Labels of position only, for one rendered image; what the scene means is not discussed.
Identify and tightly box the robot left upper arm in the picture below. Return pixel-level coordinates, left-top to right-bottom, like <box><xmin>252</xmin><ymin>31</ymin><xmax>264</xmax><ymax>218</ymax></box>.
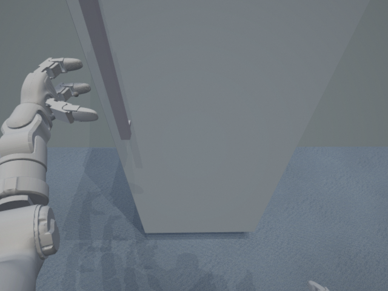
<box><xmin>0</xmin><ymin>204</ymin><xmax>60</xmax><ymax>291</ymax></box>

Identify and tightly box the robot left forearm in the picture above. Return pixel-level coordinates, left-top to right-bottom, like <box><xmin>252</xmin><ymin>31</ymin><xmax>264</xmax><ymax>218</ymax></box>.
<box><xmin>0</xmin><ymin>103</ymin><xmax>53</xmax><ymax>212</ymax></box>

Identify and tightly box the fridge door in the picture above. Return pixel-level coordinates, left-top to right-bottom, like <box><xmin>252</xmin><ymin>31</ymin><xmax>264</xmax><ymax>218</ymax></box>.
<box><xmin>66</xmin><ymin>0</ymin><xmax>370</xmax><ymax>233</ymax></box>

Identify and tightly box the handle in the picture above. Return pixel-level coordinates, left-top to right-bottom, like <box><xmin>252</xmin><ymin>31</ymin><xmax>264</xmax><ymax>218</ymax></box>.
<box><xmin>79</xmin><ymin>0</ymin><xmax>132</xmax><ymax>140</ymax></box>

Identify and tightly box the robot left hand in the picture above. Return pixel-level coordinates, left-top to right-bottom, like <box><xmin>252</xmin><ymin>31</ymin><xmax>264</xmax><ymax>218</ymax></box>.
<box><xmin>21</xmin><ymin>58</ymin><xmax>98</xmax><ymax>124</ymax></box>

